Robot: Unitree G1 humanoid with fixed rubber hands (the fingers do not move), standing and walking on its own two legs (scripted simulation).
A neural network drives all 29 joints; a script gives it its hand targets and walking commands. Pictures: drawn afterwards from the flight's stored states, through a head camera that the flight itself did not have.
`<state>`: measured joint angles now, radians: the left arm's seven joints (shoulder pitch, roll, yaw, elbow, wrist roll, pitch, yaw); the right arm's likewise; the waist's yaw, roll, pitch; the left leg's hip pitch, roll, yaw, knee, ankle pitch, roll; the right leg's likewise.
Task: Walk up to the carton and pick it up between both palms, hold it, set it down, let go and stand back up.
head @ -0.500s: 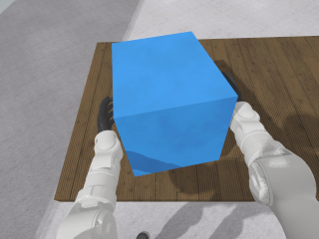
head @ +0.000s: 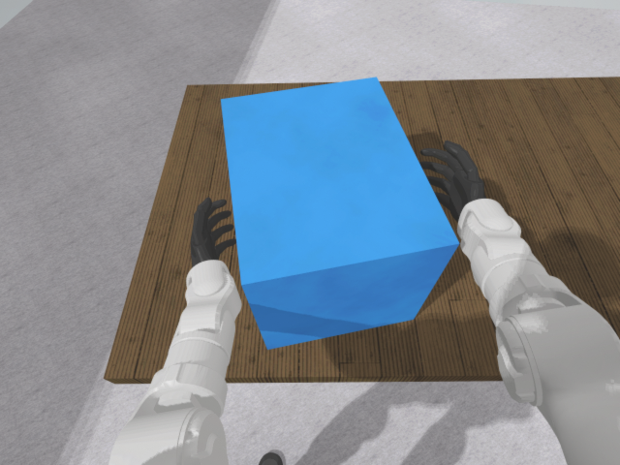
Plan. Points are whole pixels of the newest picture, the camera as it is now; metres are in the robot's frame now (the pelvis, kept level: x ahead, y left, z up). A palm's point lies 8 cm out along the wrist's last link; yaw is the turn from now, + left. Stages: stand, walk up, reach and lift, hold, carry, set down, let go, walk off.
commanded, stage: set down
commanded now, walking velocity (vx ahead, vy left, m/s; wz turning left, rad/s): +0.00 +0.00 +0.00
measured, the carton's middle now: (321, 214) +0.49 +0.07 -0.01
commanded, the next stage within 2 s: none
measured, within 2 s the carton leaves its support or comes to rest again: neither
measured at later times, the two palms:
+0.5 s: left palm (191, 286) +0.33 +0.22 +0.01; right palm (506, 234) +0.46 -0.18 +0.03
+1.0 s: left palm (172, 325) +0.28 +0.23 +0.01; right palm (543, 286) +0.41 -0.23 +0.00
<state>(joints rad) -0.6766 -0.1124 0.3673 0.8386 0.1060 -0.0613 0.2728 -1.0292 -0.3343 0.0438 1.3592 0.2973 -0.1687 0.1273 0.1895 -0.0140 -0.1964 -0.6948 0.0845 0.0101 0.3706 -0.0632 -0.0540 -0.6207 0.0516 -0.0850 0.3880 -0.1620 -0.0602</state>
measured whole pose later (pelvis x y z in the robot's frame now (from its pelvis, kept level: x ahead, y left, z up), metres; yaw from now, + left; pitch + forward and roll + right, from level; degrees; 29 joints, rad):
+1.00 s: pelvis +0.00 +0.00 +0.00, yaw +0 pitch +22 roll -1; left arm -0.18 -0.10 0.19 0.33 0.06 -0.03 0.24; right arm -0.56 -0.57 0.16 1.19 0.51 -0.43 0.29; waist 0.19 -0.01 -0.20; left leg -0.70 0.08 0.01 0.38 -0.07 -0.05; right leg -0.62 0.05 -0.08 0.39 -0.16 -0.06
